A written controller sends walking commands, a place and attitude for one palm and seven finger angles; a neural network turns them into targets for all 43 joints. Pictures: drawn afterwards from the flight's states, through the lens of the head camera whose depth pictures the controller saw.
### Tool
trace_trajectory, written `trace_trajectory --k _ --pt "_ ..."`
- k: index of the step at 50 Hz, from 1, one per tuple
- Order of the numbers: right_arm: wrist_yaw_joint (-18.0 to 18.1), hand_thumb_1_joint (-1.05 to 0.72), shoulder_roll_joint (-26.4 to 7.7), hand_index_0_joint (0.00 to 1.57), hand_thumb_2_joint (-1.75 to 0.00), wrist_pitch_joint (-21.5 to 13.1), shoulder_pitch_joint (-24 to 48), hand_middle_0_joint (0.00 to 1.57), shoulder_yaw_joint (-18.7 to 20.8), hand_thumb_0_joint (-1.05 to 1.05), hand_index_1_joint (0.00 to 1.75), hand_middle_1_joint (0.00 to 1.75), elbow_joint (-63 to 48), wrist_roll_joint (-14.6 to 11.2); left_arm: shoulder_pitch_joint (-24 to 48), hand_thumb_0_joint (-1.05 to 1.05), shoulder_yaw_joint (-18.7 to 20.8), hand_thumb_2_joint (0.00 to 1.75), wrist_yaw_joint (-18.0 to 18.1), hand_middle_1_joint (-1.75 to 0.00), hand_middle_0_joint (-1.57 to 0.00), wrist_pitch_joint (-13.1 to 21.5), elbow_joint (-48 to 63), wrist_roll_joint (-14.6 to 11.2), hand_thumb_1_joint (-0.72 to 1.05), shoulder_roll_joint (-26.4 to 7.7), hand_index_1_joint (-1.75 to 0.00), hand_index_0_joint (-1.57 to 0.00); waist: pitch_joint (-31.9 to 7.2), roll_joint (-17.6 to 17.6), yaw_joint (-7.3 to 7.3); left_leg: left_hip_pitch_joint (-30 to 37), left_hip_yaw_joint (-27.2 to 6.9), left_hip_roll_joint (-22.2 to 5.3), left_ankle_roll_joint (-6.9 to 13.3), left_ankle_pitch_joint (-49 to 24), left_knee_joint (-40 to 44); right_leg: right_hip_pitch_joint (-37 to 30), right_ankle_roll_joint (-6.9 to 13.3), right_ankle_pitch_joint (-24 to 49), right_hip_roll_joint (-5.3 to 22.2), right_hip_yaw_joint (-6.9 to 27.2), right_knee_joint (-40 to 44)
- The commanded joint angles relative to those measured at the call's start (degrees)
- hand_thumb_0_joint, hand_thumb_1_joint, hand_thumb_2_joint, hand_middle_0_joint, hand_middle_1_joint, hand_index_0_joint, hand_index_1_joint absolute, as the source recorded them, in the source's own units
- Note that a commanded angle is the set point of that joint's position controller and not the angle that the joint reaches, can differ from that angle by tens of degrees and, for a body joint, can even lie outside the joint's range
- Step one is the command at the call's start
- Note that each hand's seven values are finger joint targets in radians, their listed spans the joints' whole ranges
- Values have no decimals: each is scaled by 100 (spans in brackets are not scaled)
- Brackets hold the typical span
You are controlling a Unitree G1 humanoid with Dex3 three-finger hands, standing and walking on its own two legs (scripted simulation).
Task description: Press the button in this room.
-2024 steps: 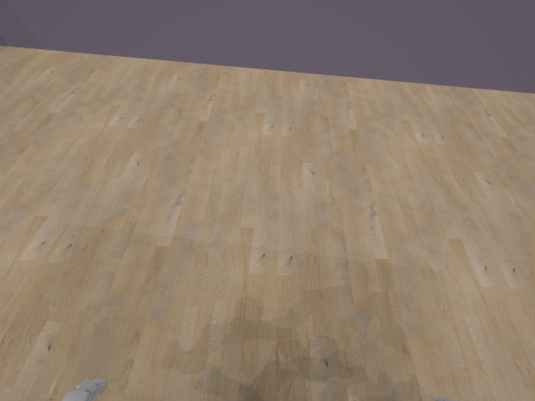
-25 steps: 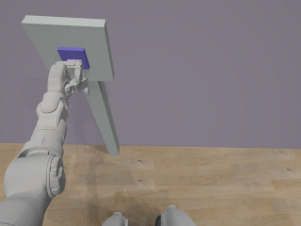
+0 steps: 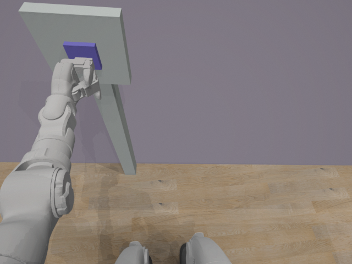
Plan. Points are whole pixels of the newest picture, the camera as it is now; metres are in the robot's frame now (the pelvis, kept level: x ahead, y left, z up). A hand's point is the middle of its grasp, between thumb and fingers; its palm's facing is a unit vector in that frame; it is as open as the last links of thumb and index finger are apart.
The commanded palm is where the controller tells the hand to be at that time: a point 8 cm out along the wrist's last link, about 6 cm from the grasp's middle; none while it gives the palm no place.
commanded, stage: pull the fist back off the button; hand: left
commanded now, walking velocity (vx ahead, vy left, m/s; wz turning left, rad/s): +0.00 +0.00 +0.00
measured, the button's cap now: (84, 53) +0.55 +0.16 +0.13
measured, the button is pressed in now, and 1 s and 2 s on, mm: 11 0 0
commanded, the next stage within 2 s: draw the hand back to the body in 0.96 s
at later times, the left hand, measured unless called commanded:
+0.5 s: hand (93, 91) +0.47 +0.15 +0.10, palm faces -0.06 -1.00 -0.01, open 3.3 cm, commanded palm +0.44 +0.20 +0.10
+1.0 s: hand (84, 115) +0.41 +0.16 +0.09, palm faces -0.07 -1.00 -0.01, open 3.1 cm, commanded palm +0.39 +0.21 +0.10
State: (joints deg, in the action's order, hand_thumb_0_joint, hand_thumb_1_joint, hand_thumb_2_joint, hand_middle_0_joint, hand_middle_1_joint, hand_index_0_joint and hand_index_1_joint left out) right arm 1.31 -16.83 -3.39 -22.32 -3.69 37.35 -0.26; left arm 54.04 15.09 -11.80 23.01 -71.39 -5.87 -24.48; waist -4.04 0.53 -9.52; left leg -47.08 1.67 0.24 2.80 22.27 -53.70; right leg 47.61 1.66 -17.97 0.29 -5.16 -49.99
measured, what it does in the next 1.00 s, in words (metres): stands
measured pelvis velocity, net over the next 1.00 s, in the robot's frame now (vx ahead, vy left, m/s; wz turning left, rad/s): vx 0.05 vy -0.01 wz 0.00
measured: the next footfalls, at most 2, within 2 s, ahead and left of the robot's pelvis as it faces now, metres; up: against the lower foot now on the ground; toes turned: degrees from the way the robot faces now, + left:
none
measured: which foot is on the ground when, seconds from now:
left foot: down 0.00-1.00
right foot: down 0.00-1.00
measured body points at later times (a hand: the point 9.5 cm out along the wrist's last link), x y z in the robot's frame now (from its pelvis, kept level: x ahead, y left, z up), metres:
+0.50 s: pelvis +0.03 +0.00 +0.01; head +0.09 +0.00 +0.46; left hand +0.47 +0.20 +0.10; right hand +0.08 -0.26 -0.10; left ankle +0.04 +0.09 -0.68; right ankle +0.06 -0.11 -0.68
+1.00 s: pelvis +0.05 -0.01 +0.02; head +0.10 +0.00 +0.47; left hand +0.41 +0.21 +0.10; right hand +0.20 -0.25 -0.07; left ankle +0.04 +0.09 -0.68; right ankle +0.06 -0.11 -0.68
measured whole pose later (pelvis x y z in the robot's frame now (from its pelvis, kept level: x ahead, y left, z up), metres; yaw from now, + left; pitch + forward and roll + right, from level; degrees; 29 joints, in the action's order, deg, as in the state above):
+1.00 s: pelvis +0.05 -0.01 +0.02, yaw +0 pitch +9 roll -1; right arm 1.5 -14.8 -1.6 -14.2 -2.6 31.7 -2.2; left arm 18.5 8.8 -13.2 16.0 -32.2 -12.3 -15.1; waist -4.1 0.8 -1.6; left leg -31.2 1.6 0.4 2.0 24.3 -46.5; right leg 32.7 1.9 -21.0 -0.1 -4.7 -44.6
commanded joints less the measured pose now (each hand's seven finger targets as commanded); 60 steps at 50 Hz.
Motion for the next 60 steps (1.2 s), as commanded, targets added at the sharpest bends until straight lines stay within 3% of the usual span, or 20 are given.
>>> trace_trajectory --k 1,6,8,10,13,19,22,26,31,33,36,39,44,46,49,50,51,53,57,60 --pt "66 -90 -1008 20 -90 -149 -692 20 397 0 30 30 -426 -3 3455 0 456 90 191 -150 -130 275 1415 -152 90 -1483 -150 -130 -2188 288 -287 1117 -560 -10 -63 454 1002 -1019 -45 -424 -193 514 833" --pt "28 -90 -968 20 -90 -92 -611 20 412 0 30 30 -562 -6 2818 0 548 90 105 -150 -130 299 1523 -194 90 -1432 -150 -130 -2292 364 -64 1198 -474 -10 -86 144 1005 -1253 -10 -207 -201 502 814" --pt "5 -90 -933 20 -90 -69 -589 20 420 0 30 30 -605 -12 2689 0 398 90 88 -150 -130 321 1661 -177 90 -1226 -150 -130 -2230 464 -14 1320 -500 -30 -118 104 1063 -1185 -2 -175 -203 458 783" --pt "-21 -90 -918 20 -90 -53 -538 20 446 0 30 30 -656 -19 2526 0 292 90 89 -150 -130 345 1853 -216 90 -1027 -150 -130 -2157 435 -2 1441 -494 -49 -117 102 1086 -1130 -8 -163 -211 439 801" --pt "-21 -90 -909 20 -90 6 -520 20 484 0 30 30 -720 -37 2010 0 414 90 105 -150 -130 347 1967 -235 90 -1067 -150 -130 -2282 220 140 1491 -430 -56 -113 -237 1087 -1402 -1 114 -222 432 794" --pt "-51 -90 -795 20 -90 83 -344 20 518 0 30 30 -883 -97 1037 0 257 90 54 -150 -130 315 2748 -358 90 -696 -150 -130 -2358 321 389 1836 -317 -49 -141 -869 1156 -1835 33 759 -238 417 813" --pt "-62 -90 -742 20 -90 105 -217 20 536 0 30 30 -992 -130 367 0 213 90 41 -150 -130 267 3195 -443 90 -521 -150 -130 -2342 138 498 1906 -251 -48 -130 -1193 1194 -2127 27 1131 -242 422 842" --pt "-48 -90 -714 20 -90 143 -70 20 526 0 30 30 -1103 -173 -322 0 94 90 -35 -150 -130 105 3506 -499 90 -386 -150 -130 -1857 -89 549 1710 -184 -38 -104 -1212 1290 -2348 25 1309 -217 436 932" --pt "-56 -90 -625 20 -90 120 122 20 545 0 30 30 -1229 -199 -983 0 -177 90 -114 -150 -130 -25 4458 -635 90 -4 -150 -130 -2062 182 639 2214 -196 -56 -131 -1936 1269 -2478 31 1841 -194 399 886" --pt "-55 -90 -584 20 -90 95 232 20 534 0 30 30 -1207 -226 -1070 0 -371 90 -111 -150 -130 -58 4686 -677 90 217 -150 -130 -1890 227 580 2337 -219 -67 -153 -1875 1284 -2313 11 1754 -191 373 935" --pt "-26 -90 -616 20 -90 62 313 20 533 0 30 30 -1216 -199 -1320 0 -230 90 -71 -150 -130 -81 5073 -706 90 4 -150 -130 -1912 -49 618 2290 -242 -56 -137 -1870 1298 -2534 6 1855 -178 385 933" --pt "8 -90 -572 20 -90 47 447 20 498 0 30 30 -1196 -208 -1422 0 -252 90 -47 -150 -130 -167 5113 -667 90 45 -150 -130 -1692 -29 625 2171 -246 -19 -143 -1677 1348 -2543 -3 1790 -138 387 956" --pt "51 -90 -544 20 -90 -1 630 20 459 0 30 30 -1223 -208 -1642 0 -306 90 -115 -150 -130 -257 5324 -700 90 83 -150 -130 -1738 204 649 2249 -242 4 -157 -1647 1333 -2598 2 1783 -110 409 966" --pt "80 -90 -574 20 -90 -10 614 20 458 0 30 30 -1188 -196 -1438 0 -233 90 -146 -150 -130 -264 5319 -721 90 -70 -150 -130 -1775 -46 601 2189 -275 -3 -138 -1547 1304 -2656 -5 1691 -118 430 974" --pt "96 -90 -541 20 -90 -60 680 20 431 0 30 30 -1169 -211 -1260 0 -525 90 -212 -150 -130 -309 5295 -727 90 250 -150 -130 -1736 353 564 2341 -308 10 -171 -1556 1310 -2436 18 1613 -102 378 963" --pt "99 -90 -552 20 -90 -73 659 20 435 0 30 30 -1135 -210 -1268 0 -481 90 -219 -150 -130 -338 5181 -757 90 234 -150 -130 -1717 157 558 2351 -334 7 -170 -1583 1290 -2432 16 1637 -113 361 965" --pt "100 -90 -587 20 -90 -76 636 20 440 0 30 30 -1150 -196 -1423 0 -340 90 -233 -150 -130 -339 5130 -776 90 72 -150 -130 -1798 37 615 2280 -332 1 -160 -1636 1273 -2550 18 1677 -117 385 946" --pt "85 -90 -561 20 -90 -71 649 20 434 0 30 30 -1179 -200 -1663 0 -404 90 -259 -150 -130 -391 5041 -776 90 203 -150 -130 -1858 93 669 2265 -301 19 -169 -1752 1278 -2617 14 1830 -93 382 922" --pt "52 -90 -537 20 -90 -74 797 20 431 0 30 30 -1434 -208 -2631 0 158 90 -295 -150 -130 -441 5762 -878 90 -350 -150 -130 -2309 130 1040 2324 -239 25 -161 -2185 1406 -3359 30 2326 -54 451 909" --pt "32 -90 -482 20 -90 -126 939 20 407 0 30 30 -1562 -242 -3121 0 129 90 -329 -150 -130 -555 6349 -1015 90 -204 -150 -130 -2040 120 1058 2402 -188 2 -160 -2253 1541 -3433 17 2447 -67 426 1020"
